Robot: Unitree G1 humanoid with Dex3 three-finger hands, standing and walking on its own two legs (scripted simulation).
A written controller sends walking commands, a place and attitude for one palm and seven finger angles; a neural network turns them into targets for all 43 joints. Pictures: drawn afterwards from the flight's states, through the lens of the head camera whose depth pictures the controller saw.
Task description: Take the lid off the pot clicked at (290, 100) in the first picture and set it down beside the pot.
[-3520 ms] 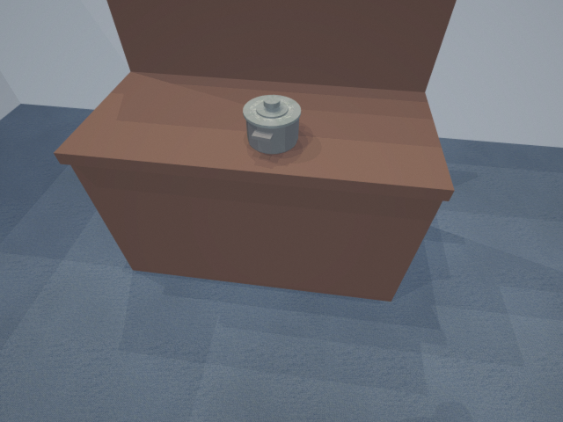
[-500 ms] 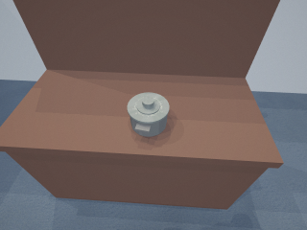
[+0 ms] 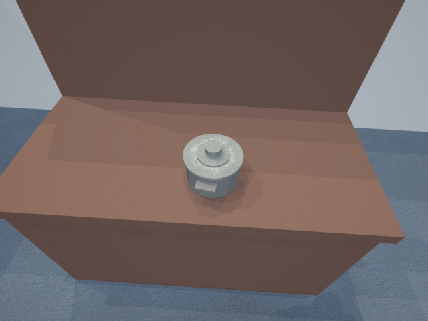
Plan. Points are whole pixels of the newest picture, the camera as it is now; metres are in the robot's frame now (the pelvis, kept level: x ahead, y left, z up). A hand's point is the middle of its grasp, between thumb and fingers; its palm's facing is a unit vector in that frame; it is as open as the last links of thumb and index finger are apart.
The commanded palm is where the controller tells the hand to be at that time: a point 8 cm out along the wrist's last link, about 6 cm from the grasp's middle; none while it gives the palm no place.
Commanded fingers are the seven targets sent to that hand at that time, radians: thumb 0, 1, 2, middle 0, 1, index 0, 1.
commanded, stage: look again from close up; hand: left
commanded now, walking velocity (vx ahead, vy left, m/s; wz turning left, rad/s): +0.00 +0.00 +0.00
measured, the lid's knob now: (213, 148) +0.52 +0.03 +0.00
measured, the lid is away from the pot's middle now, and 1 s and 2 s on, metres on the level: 0.00 0.00 0.00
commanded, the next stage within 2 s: shuffle to correct the standing spot in 0.40 s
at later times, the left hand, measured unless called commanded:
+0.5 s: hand out of the picture -0.01 +0.17 -0.18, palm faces +0.03 -0.99 -0.16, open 7.4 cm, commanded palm none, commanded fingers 0.00 0.90 0.90 -0.20 -0.30 -0.20 -0.30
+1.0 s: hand out of the picture +0.00 +0.13 -0.18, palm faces +0.04 -0.99 -0.17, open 7.4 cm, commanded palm none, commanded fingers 0.00 0.90 0.90 -0.20 -0.30 -0.20 -0.30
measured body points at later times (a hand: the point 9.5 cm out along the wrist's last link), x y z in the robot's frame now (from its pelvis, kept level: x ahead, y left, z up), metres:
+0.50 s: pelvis +0.00 +0.00 +0.00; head +0.00 +0.01 +0.45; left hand -0.01 +0.22 -0.16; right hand +0.02 -0.23 -0.15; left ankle +0.00 +0.07 -0.74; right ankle -0.06 -0.12 -0.74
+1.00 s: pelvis +0.03 -0.03 -0.01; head +0.04 -0.02 +0.44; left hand +0.00 +0.19 -0.17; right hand +0.02 -0.26 -0.16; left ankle +0.00 +0.07 -0.74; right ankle -0.06 -0.12 -0.74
